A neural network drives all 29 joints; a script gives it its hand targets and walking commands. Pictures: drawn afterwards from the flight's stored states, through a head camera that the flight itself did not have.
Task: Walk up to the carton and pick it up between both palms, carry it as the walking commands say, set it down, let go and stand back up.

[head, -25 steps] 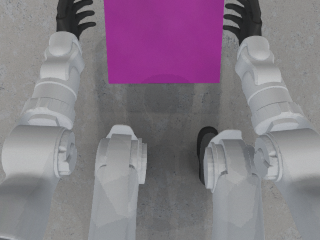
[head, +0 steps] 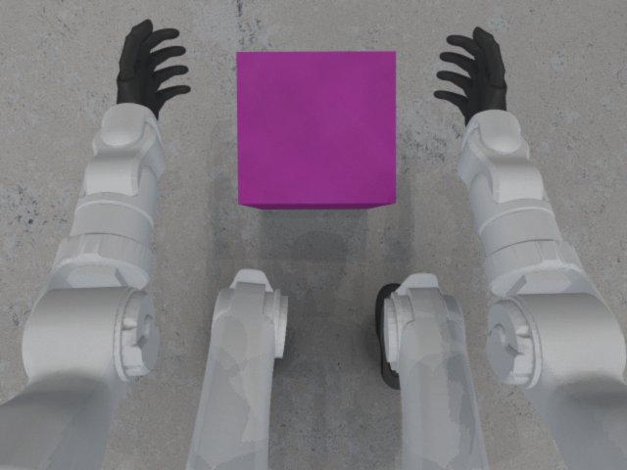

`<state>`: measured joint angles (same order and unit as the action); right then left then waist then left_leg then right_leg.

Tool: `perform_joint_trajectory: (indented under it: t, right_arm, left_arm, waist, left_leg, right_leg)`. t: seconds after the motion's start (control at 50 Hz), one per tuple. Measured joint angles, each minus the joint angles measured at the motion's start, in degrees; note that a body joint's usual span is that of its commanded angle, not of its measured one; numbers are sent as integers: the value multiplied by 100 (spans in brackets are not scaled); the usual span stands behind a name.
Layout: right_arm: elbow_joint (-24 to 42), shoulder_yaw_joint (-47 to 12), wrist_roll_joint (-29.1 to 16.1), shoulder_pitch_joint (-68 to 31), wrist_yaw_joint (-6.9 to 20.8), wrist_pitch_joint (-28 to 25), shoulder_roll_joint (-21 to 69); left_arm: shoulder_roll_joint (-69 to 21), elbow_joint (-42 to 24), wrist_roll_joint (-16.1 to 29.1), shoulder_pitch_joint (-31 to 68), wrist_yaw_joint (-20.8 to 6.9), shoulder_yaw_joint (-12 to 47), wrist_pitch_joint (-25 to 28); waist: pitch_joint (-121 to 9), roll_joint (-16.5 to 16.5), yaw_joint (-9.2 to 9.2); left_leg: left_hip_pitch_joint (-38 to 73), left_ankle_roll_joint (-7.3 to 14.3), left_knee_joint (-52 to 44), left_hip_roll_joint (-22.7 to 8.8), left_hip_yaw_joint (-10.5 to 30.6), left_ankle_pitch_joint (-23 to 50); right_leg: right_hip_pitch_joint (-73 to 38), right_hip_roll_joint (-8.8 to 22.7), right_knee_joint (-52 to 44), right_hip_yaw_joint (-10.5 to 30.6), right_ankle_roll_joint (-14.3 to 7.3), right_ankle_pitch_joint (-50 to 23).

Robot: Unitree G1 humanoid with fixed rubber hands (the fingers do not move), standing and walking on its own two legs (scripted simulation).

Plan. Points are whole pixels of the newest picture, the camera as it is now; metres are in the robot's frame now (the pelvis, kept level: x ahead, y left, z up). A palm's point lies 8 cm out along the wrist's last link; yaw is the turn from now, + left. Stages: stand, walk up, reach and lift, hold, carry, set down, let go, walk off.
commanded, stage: set down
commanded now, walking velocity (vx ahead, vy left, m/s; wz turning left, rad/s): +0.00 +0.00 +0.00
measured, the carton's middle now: (315, 146) +0.50 +0.03 -0.34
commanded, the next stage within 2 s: let go in 0.78 s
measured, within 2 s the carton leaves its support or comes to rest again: neither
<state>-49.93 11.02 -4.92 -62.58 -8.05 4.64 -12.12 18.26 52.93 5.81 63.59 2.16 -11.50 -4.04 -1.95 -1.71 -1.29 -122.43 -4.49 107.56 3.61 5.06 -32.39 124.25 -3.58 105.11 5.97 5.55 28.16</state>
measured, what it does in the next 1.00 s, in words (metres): rises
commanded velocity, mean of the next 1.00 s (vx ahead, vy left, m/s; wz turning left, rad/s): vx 0.00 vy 0.00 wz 0.00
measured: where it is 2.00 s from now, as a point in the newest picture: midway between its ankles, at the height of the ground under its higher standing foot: (324, 356)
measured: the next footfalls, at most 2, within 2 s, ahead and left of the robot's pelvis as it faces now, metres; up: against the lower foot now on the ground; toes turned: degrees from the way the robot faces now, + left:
none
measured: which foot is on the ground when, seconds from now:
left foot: down 0.00-1.00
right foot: down 0.00-1.00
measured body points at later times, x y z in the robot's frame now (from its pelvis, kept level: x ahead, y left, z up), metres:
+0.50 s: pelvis +0.03 +0.00 +0.14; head +0.32 +0.01 +0.48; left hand +0.52 +0.23 +0.03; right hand +0.52 -0.16 +0.02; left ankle +0.09 +0.14 -0.43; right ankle +0.11 -0.15 -0.43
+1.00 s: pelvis +0.06 -0.01 +0.22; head +0.34 +0.00 +0.57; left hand +0.48 +0.23 +0.09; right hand +0.49 -0.18 +0.09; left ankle +0.09 +0.14 -0.43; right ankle +0.11 -0.15 -0.43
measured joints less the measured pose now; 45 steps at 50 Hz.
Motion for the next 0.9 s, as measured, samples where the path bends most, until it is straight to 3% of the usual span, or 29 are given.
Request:
perform_joint_trajectory:
  t: [0.26, 0.7, 0.9]
  right_arm:
    - [885, 180, 249, 639, 65, 328, 195]
    - [905, 495, 813, 1342, 415, 220, 483]
    - [810, 578, 1111, 1574, 502, 95, 605]
  left_arm:
    - [-90, -654, -235, -530, -218, -242, -275]
    - [-465, -701, -725, -1263, -600, -772, -103]
    - [-590, -608, -1034, -1527, -687, -983, 52]
  waist:
    - [-459, -43, -1]
    - [-636, 26, -80]
    - [-531, 56, -49]
  left_leg:
    - [909, 71, -1351, -114, -60, 236]
    - [3339, 156, -4266, -268, -110, 1080]
    - [3935, 147, -5033, -312, -82, 1335]
  right_leg:
    - [-896, 65, -1312, 12, -76, -212]
    - [-3337, 190, -4197, 11, -193, -1014]
    - [-3935, 212, -4947, -29, -250, -1253]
